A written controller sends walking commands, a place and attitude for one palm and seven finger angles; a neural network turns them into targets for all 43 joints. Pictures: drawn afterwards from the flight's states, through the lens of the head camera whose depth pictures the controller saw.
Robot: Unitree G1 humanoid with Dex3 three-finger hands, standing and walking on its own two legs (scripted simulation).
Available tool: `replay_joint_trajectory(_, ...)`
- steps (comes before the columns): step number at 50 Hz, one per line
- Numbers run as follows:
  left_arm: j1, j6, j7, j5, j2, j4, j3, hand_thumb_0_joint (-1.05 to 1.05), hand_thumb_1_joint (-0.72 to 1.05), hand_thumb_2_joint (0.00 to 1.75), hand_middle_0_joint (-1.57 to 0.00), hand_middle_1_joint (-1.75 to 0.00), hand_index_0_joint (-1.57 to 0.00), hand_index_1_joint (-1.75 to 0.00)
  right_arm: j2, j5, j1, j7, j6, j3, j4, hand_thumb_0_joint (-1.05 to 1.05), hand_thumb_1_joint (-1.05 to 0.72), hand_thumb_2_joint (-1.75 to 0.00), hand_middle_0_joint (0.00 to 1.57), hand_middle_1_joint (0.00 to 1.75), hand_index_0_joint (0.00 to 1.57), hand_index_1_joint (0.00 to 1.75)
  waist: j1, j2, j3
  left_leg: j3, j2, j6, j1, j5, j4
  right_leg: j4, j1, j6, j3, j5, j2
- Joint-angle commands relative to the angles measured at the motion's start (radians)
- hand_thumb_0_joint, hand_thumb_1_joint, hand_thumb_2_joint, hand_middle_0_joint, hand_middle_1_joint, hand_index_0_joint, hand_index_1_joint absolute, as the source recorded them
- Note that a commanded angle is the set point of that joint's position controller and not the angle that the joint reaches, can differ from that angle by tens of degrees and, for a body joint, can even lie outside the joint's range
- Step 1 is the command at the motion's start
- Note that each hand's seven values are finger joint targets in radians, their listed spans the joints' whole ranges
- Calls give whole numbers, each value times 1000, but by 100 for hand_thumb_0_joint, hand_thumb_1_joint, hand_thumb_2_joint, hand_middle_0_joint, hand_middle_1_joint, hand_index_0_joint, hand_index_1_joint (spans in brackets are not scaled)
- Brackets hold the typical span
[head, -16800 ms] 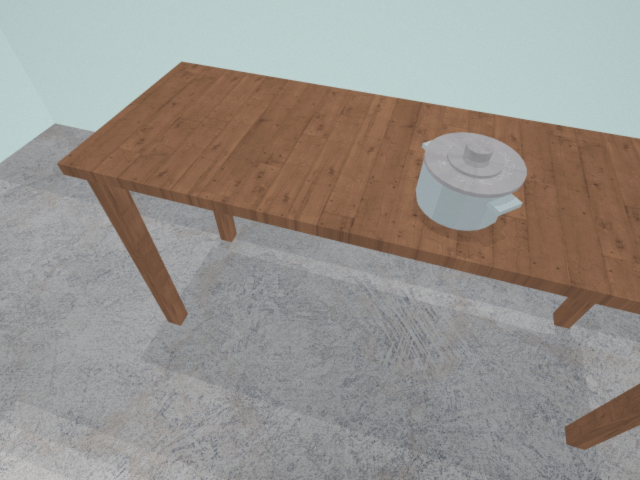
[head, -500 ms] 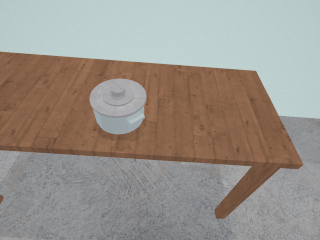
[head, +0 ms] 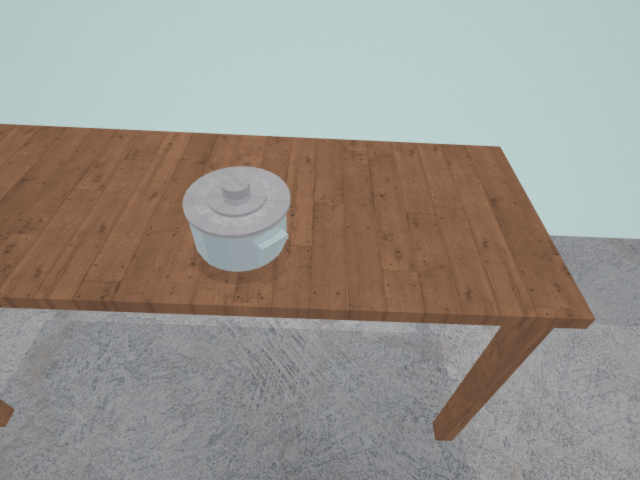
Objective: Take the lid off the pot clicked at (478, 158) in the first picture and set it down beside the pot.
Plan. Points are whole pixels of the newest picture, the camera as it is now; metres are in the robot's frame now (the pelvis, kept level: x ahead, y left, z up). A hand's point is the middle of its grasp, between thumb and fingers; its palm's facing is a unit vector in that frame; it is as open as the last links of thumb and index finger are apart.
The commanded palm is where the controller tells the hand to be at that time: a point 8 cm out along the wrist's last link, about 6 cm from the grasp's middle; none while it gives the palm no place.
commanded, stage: look again from close up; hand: left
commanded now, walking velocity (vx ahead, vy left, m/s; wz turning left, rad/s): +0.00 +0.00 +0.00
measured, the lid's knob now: (235, 186) +0.53 +0.18 +0.07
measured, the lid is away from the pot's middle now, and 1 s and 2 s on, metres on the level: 0.00 0.00 0.00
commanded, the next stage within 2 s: lift the closed hand beside the body in 0.78 s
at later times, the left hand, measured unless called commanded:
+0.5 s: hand out of the picture +0.03 +0.15 -0.17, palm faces +0.02 -0.98 -0.18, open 7.3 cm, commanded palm none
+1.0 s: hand out of the picture +0.10 +0.18 -0.11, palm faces +0.16 -0.94 -0.29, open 7.0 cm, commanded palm +0.10 +0.21 -0.05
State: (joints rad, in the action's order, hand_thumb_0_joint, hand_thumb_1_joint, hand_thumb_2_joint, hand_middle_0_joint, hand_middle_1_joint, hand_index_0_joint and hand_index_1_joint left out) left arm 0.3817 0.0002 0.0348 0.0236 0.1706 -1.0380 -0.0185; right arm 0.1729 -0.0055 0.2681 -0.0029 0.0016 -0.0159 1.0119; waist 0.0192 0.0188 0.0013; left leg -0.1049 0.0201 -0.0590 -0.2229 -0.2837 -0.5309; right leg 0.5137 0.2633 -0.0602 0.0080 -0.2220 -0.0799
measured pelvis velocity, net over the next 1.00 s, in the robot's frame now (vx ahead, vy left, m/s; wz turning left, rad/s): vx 0.02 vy -0.02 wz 0.04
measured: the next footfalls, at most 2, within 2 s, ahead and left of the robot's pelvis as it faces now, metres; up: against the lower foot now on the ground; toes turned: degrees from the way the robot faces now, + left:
none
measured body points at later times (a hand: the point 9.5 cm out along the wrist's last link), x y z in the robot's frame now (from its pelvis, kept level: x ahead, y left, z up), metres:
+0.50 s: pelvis +0.02 -0.01 +0.00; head +0.02 +0.00 +0.45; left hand +0.02 +0.21 -0.16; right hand +0.02 -0.23 -0.15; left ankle +0.01 +0.08 -0.73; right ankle +0.03 -0.17 -0.73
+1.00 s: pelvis +0.02 -0.02 +0.00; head +0.02 -0.02 +0.45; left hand +0.09 +0.23 -0.09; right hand +0.06 -0.25 -0.14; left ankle +0.01 +0.08 -0.73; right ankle +0.03 -0.16 -0.73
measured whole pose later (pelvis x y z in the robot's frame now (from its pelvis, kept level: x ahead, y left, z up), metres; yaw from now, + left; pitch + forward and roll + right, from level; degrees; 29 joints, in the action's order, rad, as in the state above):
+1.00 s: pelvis +0.02 -0.02 +0.00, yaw +2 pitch -3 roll +0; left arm 0.44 0.09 0.14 -0.03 0.21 -0.45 -0.06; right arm 0.19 0.06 0.36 -0.05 -0.19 0.01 0.98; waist 0.04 -0.01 0.04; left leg -0.06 0.01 -0.03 -0.16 -0.28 -0.48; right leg 0.48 0.19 -0.03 -0.04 -0.24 -0.07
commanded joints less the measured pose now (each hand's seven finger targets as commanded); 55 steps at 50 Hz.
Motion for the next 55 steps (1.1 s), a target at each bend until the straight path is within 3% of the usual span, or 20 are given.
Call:
replay_joint_trajectory(1, 43, -20, 8, 0, 100, 46, 22, 0, 90, 90, -20, -30, -20, -30, 103, 0, 23, -7, -26, -19, -35, 0, -90, -90, 20, 30, 20, 30, -13, -29, 87, 166, -114, 21, -57, -98, 185, -105, 40, 74, 50, -44, -30)
replay_joint_trajectory(11, 35, -25, 12, -5, 84, 21, 23, 0, 90, 90, -20, -30, -20, -30, 79, 4, 52, -17, -38, -11, 19, 0, -90, -90, 20, 30, 20, 30, -12, -11, 41, 138, -123, 24, 13, 137, 142, -88, -21, 71, 36, 116, -38)
replay_joint_trajectory(26, 10, -22, 11, -7, 75, -1, 26, 0, 90, 90, -20, -30, -20, -30, 62, 3, 72, -21, -35, -8, 72, 0, -90, -90, 20, 30, 20, 30, -12, -12, 87, 130, -128, 27, 20, 128, 168, -110, -21, 71, 35, 104, -34)
replay_joint_trajectory(43, 27, -26, 11, -7, 64, -28, 24, 0, 90, 90, -20, -30, -20, -30, 50, 5, 78, -24, -40, -6, 99, 0, -90, -90, 20, 30, 20, 30, -12, -28, 76, 118, -132, 25, 58, 158, 178, -125, -27, 70, 38, 128, -33)
replay_joint_trajectory(44, 27, -28, 45, 5, 102, -66, 22, 0, 90, 90, -20, -30, -20, -30, 106, 7, 9, -20, -40, -3, 20, 0, -90, -90, 20, 30, 20, 30, -12, -48, 107, 88, -155, 55, -32, 339, 15, -89, -20, 66, 44, 321, -64)
replay_joint_trajectory(45, -689, -193, 83, -157, 395, 1278, 125, 0, 90, 90, -24, -35, -24, -35, 239, 59, -93, -27, -195, -17, -314, 0, -90, -90, 20, 30, 20, 30, -9, -258, -229, 157, -35, 96, 131, 345, 115, -39, -119, 93, -13, 297, -1)
replay_joint_trajectory(46, -268, -87, 119, -68, 207, 1093, -20, 0, 90, 90, -29, -40, -29, -40, 149, 87, -93, -63, -294, 5, -276, 0, -90, -90, 20, 30, 20, 30, 36, -348, -303, 104, -61, 141, 192, 477, 126, -26, -144, 130, -24, 242, 8)
replay_joint_trajectory(47, -177, 3, 135, -66, 131, 963, -35, 0, 90, 90, -33, -44, -33, -44, 167, 97, -100, -70, -314, 9, -213, 0, -90, -90, 20, 30, 20, 30, 24, -256, -255, 119, -63, 140, 144, 424, 140, -40, -141, 114, -44, 192, 25)
replay_joint_trajectory(48, -21, 70, 129, -70, 19, 980, -96, 0, 90, 90, -38, -49, -38, -49, 147, 97, -90, -62, -332, 11, -260, 0, -90, -90, 20, 30, 20, 30, 12, -175, -216, 142, -64, 128, 130, 387, 175, -56, -145, 95, -84, 149, 32)
replay_joint_trajectory(49, -8, 71, 123, -48, 8, 999, -116, 0, 90, 90, -42, -54, -42, -54, 158, 71, -107, -55, -358, 23, -289, 0, -90, -90, 20, 30, 20, 30, 17, -109, -158, 146, -47, 108, 115, 329, 175, -70, -138, 87, -101, 135, 44)
replay_joint_trajectory(50, 87, 76, 117, -18, -76, 808, -153, 0, 90, 90, -46, -59, -46, -59, 156, 54, -144, -45, -361, 24, -285, 0, -90, -90, 20, 30, 20, 30, -11, 47, -19, 158, -49, 86, 36, 257, 171, -91, -76, 83, -117, 107, 55)
replay_joint_trajectory(51, 110, 78, 107, -3, -110, 641, -169, 0, 90, 90, -51, -64, -51, -64, 173, 39, -128, -21, -339, 8, -291, 0, -90, -90, 20, 30, 20, 30, -25, 170, 92, 172, -46, 62, -52, 153, 155, -90, 13, 75, -129, 45, 63)
replay_joint_trajectory(52, 119, 63, 88, 7, -79, 642, -143, 0, 90, 90, -55, -68, -55, -68, 185, 33, -133, -1, -316, -12, -325, 0, -90, -90, 20, 30, 20, 30, -25, 223, 125, 186, -51, 52, -116, 73, 141, -78, 56, 69, -130, -11, 56)
replay_joint_trajectory(53, 180, 47, 77, 17, -13, 664, -67, 0, 90, 90, -60, -73, -60, -73, 189, 32, -168, 3, -294, -32, -353, 0, -90, -90, 20, 30, 20, 30, -6, 257, 155, 167, -50, 48, -154, 5, 133, -89, 75, 65, -124, -57, 56)
replay_joint_trajectory(54, 264, 26, 66, 12, 48, 712, 19, 0, 90, 90, -64, -78, -64, -78, 186, 32, -194, 3, -280, -46, -380, 0, -90, -90, 20, 30, 20, 30, 21, 253, 160, 157, -49, 49, -180, -27, 137, -94, 55, 66, -116, -91, 50)
replay_joint_trajectory(55, 375, 3, 63, 0, 141, 810, 127, 0, 90, 90, -68, -83, -68, -83, 183, 39, -208, 8, -273, -52, -420, 0, -90, -90, 20, 30, 20, 30, 66, 150, 82, 144, -45, 57, -168, -17, 146, -84, -21, 78, -109, -88, 44)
